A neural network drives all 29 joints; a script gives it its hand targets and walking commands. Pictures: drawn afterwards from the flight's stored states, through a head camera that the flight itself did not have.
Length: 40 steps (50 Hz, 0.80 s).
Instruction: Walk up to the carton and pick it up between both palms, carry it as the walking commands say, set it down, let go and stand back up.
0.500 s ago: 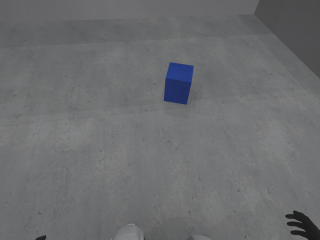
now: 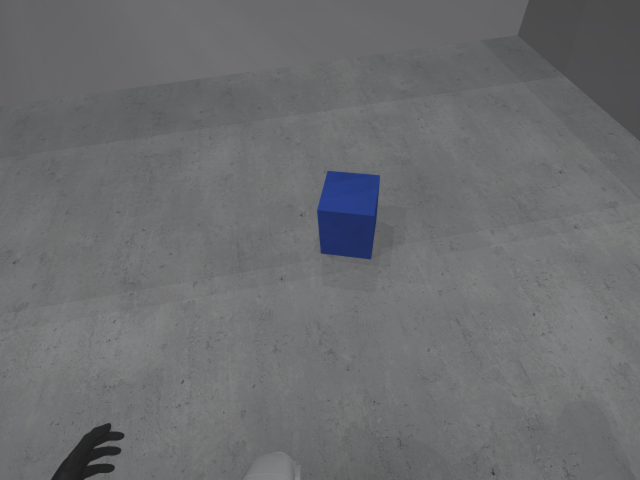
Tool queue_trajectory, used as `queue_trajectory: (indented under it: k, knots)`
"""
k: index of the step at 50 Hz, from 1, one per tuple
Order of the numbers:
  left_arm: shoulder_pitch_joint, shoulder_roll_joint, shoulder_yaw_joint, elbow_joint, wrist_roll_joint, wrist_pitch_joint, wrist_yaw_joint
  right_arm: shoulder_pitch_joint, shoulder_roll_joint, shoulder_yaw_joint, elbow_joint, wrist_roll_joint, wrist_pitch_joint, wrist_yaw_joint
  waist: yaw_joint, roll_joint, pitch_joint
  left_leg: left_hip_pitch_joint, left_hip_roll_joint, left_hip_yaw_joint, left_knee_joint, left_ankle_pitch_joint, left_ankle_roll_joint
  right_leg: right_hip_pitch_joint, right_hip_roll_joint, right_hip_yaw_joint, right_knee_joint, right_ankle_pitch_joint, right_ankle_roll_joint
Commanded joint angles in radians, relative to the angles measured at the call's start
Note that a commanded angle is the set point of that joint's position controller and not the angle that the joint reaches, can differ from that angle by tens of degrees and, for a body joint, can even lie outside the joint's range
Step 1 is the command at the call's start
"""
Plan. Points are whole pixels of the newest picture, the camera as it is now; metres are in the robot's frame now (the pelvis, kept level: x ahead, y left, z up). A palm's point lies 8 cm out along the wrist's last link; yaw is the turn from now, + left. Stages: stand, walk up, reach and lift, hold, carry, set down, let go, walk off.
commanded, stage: walk up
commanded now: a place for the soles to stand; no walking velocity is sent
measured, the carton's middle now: (349, 215) +1.09 -0.03 -0.64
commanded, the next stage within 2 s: none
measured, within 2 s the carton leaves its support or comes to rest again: neither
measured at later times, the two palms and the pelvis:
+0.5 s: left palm (167, 338) +0.32 +0.28 -0.08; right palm out of the picture +0.27 -0.41 -0.06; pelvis +0.22 -0.05 +0.00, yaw +1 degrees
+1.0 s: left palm (210, 279) +0.45 +0.24 -0.10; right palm (589, 228) +0.51 -0.43 -0.06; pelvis +0.40 -0.10 -0.01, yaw +3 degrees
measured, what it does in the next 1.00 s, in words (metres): walks ahead: left foot, then right foot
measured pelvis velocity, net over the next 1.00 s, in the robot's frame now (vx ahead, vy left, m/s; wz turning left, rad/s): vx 0.40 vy -0.10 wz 0.05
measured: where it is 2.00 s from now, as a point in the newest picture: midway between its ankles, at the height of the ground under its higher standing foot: (381, 351)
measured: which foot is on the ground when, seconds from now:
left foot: up 0.00-0.16, down 0.18-0.54, up 0.56-0.86, down 0.88-1.00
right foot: down 0.00-0.20, up 0.22-0.52, down 0.54-0.88, up 0.90-1.00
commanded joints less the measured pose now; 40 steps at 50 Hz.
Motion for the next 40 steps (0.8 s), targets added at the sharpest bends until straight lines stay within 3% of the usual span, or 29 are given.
queue_trajectory:
  k: [1,3,6,8,9,10,11,12,14,15,16,18,21,23,25,26,27,28,29,30,32,34,37,40]
  knots:
    - [0.055,0.239,0.064,-0.064,0.002,-0.016,0.008,0.015,-0.166,-0.049,-0.056,-0.006,-0.008,0.014,0.035,-0.197,-0.008,-0.090,0.029,0.021,-0.153,0.019,-0.021,0.088,-0.270,0.265,-0.302,-0.064,-0.199]
    - [0.070,0.243,0.063,-0.076,0.003,-0.017,0.003,-0.039,-0.149,-0.047,-0.079,0.001,-0.011,0.020,0.043,-0.191,-0.001,-0.044,0.019,0.046,-0.248,0.090,-0.011,0.073,-0.277,0.256,-0.310,-0.083,-0.190]
    - [0.047,0.246,0.057,-0.095,0.002,-0.013,0.001,-0.052,-0.141,-0.053,-0.093,0.009,-0.016,0.023,0.019,-0.177,0.002,0.076,-0.020,0.087,-0.352,0.147,0.008,0.036,-0.261,0.224,-0.280,-0.054,-0.169]
    - [0.037,0.227,0.038,-0.104,-0.002,-0.008,0.002,0.001,-0.149,-0.064,-0.086,0.003,-0.024,0.015,-0.034,-0.117,-0.020,0.263,-0.069,0.123,-0.436,0.162,0.034,-0.041,-0.220,0.158,-0.146,0.030,-0.136]
    - [0.058,0.190,0.020,-0.109,-0.004,-0.009,0.005,0.092,-0.175,-0.078,-0.064,-0.003,-0.029,0.002,-0.081,-0.033,-0.079,0.449,-0.091,0.099,-0.478,0.108,0.062,-0.111,-0.170,0.094,0.043,0.173,-0.105]
    - [0.072,0.141,-0.001,-0.131,-0.009,-0.012,0.010,0.231,-0.247,-0.105,-0.052,-0.023,-0.036,-0.016,-0.144,0.141,-0.174,0.614,0.124,-0.215,-0.573,-0.092,0.129,-0.253,-0.081,0.011,0.384,0.139,-0.040]
    - [0.096,0.151,0.002,-0.144,-0.010,-0.010,0.012,0.224,-0.342,-0.124,-0.089,-0.003,-0.036,-0.027,-0.137,0.208,-0.144,0.677,0.347,-0.665,-0.744,-0.271,0.253,-0.520,0.036,0.068,0.572,-0.244,0.013]
    - [0.086,0.243,0.022,-0.103,-0.006,0.001,0.025,0.148,-0.317,-0.119,-0.114,0.032,-0.032,-0.029,-0.113,0.014,-0.131,0.576,0.357,-0.624,-0.724,-0.299,0.303,-0.487,-0.021,0.206,0.668,-0.211,0.028]
    - [0.107,0.238,0.028,-0.080,-0.006,0.001,0.021,0.050,-0.246,-0.093,-0.142,0.033,-0.027,-0.029,-0.051,-0.002,-0.032,0.413,0.276,-0.390,-0.715,-0.169,0.265,-0.460,-0.084,0.225,0.609,-0.158,0.034]
    - [0.125,0.226,0.030,-0.066,0.004,0.003,0.014,0.019,-0.223,-0.087,-0.144,0.027,-0.029,-0.028,-0.035,0.023,-0.007,0.345,0.244,-0.295,-0.715,-0.127,0.240,-0.418,-0.119,0.217,0.520,-0.148,0.042]
    - [0.146,0.208,0.027,-0.045,0.010,0.006,0.001,0.005,-0.226,-0.086,-0.141,0.016,-0.030,-0.025,-0.031,0.071,-0.006,0.279,0.208,-0.212,-0.710,-0.060,0.228,-0.346,-0.121,0.180,0.443,-0.129,0.049]
    - [0.118,0.185,0.031,-0.038,0.014,0.012,-0.018,0.016,-0.245,-0.092,-0.135,0.000,-0.034,-0.017,-0.042,0.121,-0.002,0.207,0.190,-0.160,-0.721,-0.047,0.234,-0.275,-0.104,0.122,0.348,-0.109,0.058]
    - [0.050,0.174,0.037,-0.031,0.015,0.013,-0.035,-0.009,-0.268,-0.101,-0.133,0.000,-0.034,-0.006,-0.043,0.132,0.016,0.130,0.155,-0.119,-0.728,-0.191,0.203,-0.191,-0.083,0.072,0.185,0.001,0.062]
    - [0.033,0.172,0.045,-0.019,0.015,0.009,-0.039,-0.044,-0.272,-0.100,-0.134,0.004,-0.025,0.000,-0.029,0.129,0.019,0.067,0.146,-0.103,-0.719,-0.221,0.190,-0.089,-0.060,0.037,0.125,0.032,0.062]
    - [0.067,0.175,0.054,-0.001,0.016,0.003,-0.034,-0.075,-0.258,-0.092,-0.126,0.005,-0.014,0.004,0.013,0.079,0.011,0.006,0.122,-0.068,-0.625,-0.242,0.164,0.050,-0.027,0.007,0.045,0.048,0.049]
    - [0.118,0.189,0.061,0.012,0.017,-0.002,-0.025,-0.057,-0.221,-0.079,-0.119,-0.002,-0.010,0.001,0.039,0.006,-0.004,-0.036,0.091,-0.037,-0.497,-0.235,0.143,0.141,-0.013,0.025,0.017,-0.001,0.037]
    - [0.228,0.222,0.075,0.032,0.021,-0.009,-0.009,-0.041,-0.167,-0.061,-0.124,-0.011,-0.009,-0.005,0.093,-0.136,-0.035,-0.123,0.037,0.008,-0.249,-0.185,0.111,0.268,-0.055,0.135,-0.056,-0.150,0.000]
    - [0.267,0.331,0.093,0.002,0.022,-0.021,0.005,-0.043,-0.102,-0.040,-0.162,0.006,-0.016,-0.008,0.119,-0.397,-0.069,-0.321,-0.112,0.066,0.101,-0.207,0.050,0.319,-0.358,0.694,-0.319,-0.549,-0.129]
    - [0.212,0.355,0.091,-0.029,0.011,-0.019,0.010,-0.038,-0.181,-0.050,-0.135,0.019,-0.004,-0.024,0.106,-0.260,-0.056,-0.329,-0.094,-0.090,0.204,-0.191,0.040,0.257,-0.426,0.791,-0.373,-0.627,-0.201]
    - [0.150,0.332,0.084,-0.036,0.003,-0.017,0.017,-0.001,-0.220,-0.061,-0.104,0.025,-0.004,-0.026,0.068,-0.191,-0.018,-0.312,-0.050,-0.115,0.207,-0.111,0.041,0.221,-0.394,0.695,-0.344,-0.570,-0.212]
    - [0.092,0.278,0.069,-0.041,-0.003,-0.017,0.027,0.046,-0.215,-0.066,-0.073,0.011,-0.009,-0.022,0.026,-0.184,0.013,-0.250,0.002,-0.091,0.109,-0.036,0.019,0.141,-0.324,0.508,-0.304,-0.388,-0.189]
    - [0.082,0.250,0.061,-0.050,0.003,-0.018,0.024,0.068,-0.194,-0.065,-0.052,-0.004,-0.008,-0.005,0.014,-0.201,0.012,-0.126,0.000,-0.026,-0.015,-0.025,-0.008,0.060,-0.278,0.353,-0.285,-0.168,-0.187]
    - [0.115,0.261,0.059,-0.064,0.007,-0.020,0.016,0.001,-0.155,-0.056,-0.078,-0.003,-0.003,0.015,0.035,-0.212,0.009,-0.046,-0.008,0.025,-0.166,-0.013,-0.009,0.032,-0.289,0.300,-0.282,-0.149,-0.197]
    - [0.093,0.266,0.052,-0.085,0.004,-0.018,0.012,-0.024,-0.140,-0.057,-0.092,0.005,-0.008,0.023,0.024,-0.212,0.009,0.059,-0.039,0.067,-0.284,0.061,0.007,-0.007,-0.276,0.274,-0.270,-0.175,-0.178]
